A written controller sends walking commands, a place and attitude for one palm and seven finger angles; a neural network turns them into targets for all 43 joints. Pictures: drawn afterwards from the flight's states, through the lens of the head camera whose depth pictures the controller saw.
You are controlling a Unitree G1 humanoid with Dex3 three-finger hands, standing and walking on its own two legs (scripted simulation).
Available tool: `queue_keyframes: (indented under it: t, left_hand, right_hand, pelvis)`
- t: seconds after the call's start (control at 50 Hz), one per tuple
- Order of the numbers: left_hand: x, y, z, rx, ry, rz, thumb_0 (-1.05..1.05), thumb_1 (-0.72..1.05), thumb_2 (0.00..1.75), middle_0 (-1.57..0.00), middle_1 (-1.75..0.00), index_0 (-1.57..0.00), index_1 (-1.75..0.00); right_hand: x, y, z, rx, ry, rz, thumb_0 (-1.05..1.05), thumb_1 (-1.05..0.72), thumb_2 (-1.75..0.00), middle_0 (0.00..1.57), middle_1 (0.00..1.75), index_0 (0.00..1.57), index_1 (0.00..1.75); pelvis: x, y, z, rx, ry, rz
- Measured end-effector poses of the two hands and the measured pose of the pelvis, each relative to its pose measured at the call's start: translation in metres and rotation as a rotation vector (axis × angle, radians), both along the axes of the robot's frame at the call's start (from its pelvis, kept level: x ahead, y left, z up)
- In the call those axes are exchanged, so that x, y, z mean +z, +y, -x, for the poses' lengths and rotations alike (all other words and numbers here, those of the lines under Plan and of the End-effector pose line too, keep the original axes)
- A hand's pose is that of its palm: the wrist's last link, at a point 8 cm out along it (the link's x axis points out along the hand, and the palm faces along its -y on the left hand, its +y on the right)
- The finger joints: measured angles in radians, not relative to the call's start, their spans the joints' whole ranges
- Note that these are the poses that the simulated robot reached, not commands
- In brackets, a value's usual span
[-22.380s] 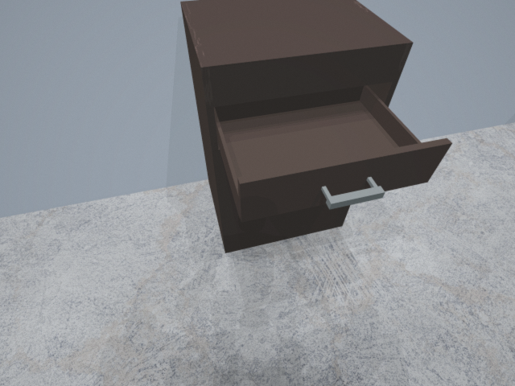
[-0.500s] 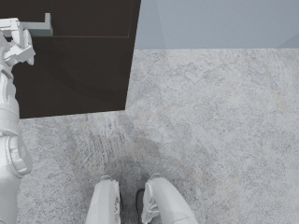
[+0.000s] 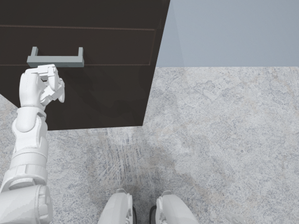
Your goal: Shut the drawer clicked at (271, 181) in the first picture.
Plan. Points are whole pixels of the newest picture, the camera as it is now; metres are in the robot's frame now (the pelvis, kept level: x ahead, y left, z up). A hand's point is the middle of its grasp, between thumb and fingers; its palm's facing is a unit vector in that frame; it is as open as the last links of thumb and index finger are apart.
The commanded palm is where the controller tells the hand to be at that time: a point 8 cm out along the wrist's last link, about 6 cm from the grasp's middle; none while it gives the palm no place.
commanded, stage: draw the hand back to the body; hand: left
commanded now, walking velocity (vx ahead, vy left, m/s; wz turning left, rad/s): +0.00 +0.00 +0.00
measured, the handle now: (57, 56) +0.55 +0.26 +0.02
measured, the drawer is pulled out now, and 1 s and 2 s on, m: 0.00 0.00 0.00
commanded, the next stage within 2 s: step back with the hand held close in 1.28 s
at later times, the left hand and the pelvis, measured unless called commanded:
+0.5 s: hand (23, 125) +0.31 +0.22 +0.13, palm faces +0.16 -0.97 -0.18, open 3.3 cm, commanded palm +0.26 +0.27 +0.15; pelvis +0.01 +0.00 +0.06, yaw +3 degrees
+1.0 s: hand out of the picture +0.22 +0.21 +0.24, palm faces +0.38 -0.85 -0.36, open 3.2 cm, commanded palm +0.16 +0.26 +0.26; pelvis +0.03 -0.03 +0.10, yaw +3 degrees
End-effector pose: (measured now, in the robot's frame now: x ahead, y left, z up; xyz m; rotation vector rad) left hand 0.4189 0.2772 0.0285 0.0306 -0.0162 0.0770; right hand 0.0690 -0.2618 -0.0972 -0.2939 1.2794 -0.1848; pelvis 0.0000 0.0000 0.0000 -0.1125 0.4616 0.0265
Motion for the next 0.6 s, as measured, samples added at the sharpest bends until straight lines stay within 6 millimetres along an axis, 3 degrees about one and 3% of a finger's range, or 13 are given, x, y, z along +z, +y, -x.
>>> queue_keyframes:
  t: [0.18, 0.42, 0.6]
  left_hand:
    - [0.043, 0.002, 0.057, 0.026, 0.029, -0.002, 0.02, 0.90, 0.90, -1.40, -1.60, -1.40, -1.60]
    - [0.097, -0.002, 0.121, 0.005, -0.012, -0.017, 0.01, 0.90, 0.90, -1.40, -1.60, -1.40, -1.60]
    - [0.140, -0.007, 0.169, 0.192, 0.091, -0.224, 0.01, 0.90, 0.90, -1.40, -1.60, -1.40, -1.60]
  right_hand:
    - [0.034, 0.020, -0.045, 0.030, -0.154, -0.063, 0.01, -0.90, -0.90, 0.20, 0.30, 0.20, 0.30]
    - [0.070, 0.024, -0.093, 0.105, -0.392, -0.077, 0.01, -0.90, -0.90, 0.20, 0.30, 0.20, 0.30]
    - [0.102, 0.035, -0.120, 0.127, -0.504, -0.105, 0.01, -0.90, -0.90, 0.20, 0.30, 0.20, 0.30]
  pelvis:
    - [0.034, 0.003, -0.015, 0.007, -0.090, -0.023]
    - [0.053, 0.000, -0.013, 0.034, -0.221, -0.048]
    - [0.080, -0.007, -0.015, 0.033, -0.352, -0.079]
